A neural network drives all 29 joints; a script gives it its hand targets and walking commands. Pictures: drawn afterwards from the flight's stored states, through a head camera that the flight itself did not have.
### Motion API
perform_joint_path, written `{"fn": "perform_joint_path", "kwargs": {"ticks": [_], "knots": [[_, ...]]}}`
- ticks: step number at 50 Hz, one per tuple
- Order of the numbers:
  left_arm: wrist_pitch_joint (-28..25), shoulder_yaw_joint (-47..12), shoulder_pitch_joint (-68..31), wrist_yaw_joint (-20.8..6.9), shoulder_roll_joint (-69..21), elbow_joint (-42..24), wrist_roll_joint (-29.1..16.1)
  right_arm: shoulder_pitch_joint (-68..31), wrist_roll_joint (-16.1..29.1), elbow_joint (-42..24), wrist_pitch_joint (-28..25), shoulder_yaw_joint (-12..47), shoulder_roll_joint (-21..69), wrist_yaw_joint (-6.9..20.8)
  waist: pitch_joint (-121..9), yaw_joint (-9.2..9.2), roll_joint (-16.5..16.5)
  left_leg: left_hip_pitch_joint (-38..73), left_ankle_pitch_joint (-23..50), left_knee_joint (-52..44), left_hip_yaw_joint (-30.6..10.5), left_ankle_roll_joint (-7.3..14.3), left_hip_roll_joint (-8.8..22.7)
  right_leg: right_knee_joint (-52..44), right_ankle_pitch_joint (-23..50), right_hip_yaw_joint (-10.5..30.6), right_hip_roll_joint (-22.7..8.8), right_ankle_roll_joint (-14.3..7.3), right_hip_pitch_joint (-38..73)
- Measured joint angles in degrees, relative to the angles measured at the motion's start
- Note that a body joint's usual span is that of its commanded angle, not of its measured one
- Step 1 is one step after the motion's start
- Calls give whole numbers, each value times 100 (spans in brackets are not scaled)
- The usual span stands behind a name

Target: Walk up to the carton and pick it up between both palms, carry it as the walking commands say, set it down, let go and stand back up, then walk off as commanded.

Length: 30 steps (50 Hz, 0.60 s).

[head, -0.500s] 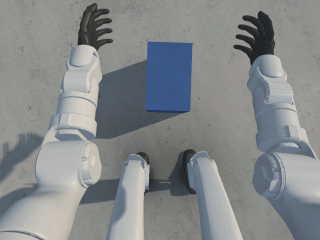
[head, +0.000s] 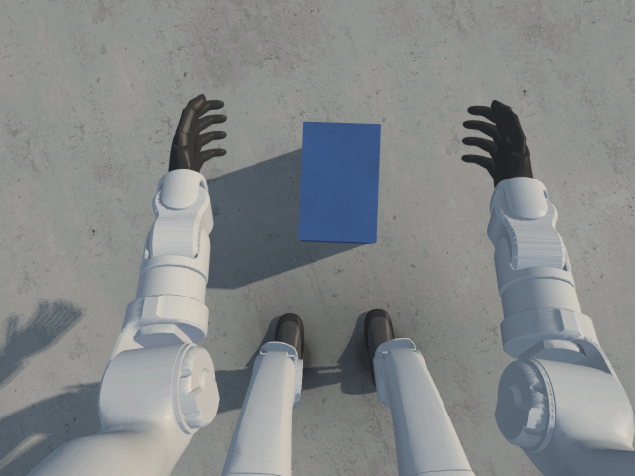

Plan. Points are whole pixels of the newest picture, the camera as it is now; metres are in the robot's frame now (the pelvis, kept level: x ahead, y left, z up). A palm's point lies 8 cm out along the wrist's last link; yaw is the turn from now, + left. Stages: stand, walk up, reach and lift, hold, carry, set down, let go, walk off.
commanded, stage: let go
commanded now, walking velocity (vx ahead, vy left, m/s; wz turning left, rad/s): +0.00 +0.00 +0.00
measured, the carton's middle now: (338, 188) +0.49 -0.02 -0.59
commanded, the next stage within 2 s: stand in 1.10 s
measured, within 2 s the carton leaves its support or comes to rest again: neither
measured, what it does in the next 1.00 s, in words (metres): rises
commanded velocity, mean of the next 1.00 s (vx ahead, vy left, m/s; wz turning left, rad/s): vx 0.00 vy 0.00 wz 0.00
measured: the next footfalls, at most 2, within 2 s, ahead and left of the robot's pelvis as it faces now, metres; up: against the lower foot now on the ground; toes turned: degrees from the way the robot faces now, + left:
none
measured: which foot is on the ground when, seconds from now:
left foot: down 0.00-1.00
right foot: down 0.00-1.00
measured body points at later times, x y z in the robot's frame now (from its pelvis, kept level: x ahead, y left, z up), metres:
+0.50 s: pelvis +0.05 +0.00 +0.07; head +0.16 +0.01 +0.51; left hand +0.29 +0.22 -0.03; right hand +0.26 -0.23 -0.02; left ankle +0.04 +0.12 -0.66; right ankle +0.04 -0.12 -0.66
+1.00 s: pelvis +0.06 +0.00 +0.08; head +0.07 +0.01 +0.53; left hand +0.23 +0.24 +0.01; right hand +0.24 -0.23 +0.01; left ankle +0.04 +0.12 -0.66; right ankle +0.04 -0.12 -0.66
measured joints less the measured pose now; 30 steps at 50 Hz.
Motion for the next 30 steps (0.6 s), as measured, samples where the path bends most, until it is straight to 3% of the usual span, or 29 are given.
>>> {"fn": "perform_joint_path", "kwargs": {"ticks": [6, 13, 22, 30], "knots": [[-25, -457, 1541, -56, 16, -725, -231, 1463, 233, -592, 8, 513, -46, 201, -101, -13, -43, 942, 77, -575, -20, 3, 15, -535, 54, -6, -20, -47, 928], [-250, -767, 2757, -232, 98, -668, -515, 2805, 607, -575, -261, 880, -269, 398, -284, -14, -76, 2213, 97, -1103, -39, 9, 30, -1044, 58, -15, -40, -68, 2195], [-588, -1226, 4353, -396, 187, -793, -842, 4422, 956, -807, -553, 1398, -347, 404, 13, 24, -81, 4023, 95, -1714, -17, 47, 81, -1705, 93, 20, -30, -65, 4020], [-623, -1517, 5598, -494, 371, -1179, -1051, 5577, 1006, -1162, -555, 1626, -443, 403, 461, 95, -67, 5813, 156, -2385, -7, 97, 81, -2377, 150, 44, -72, -66, 5811]]}}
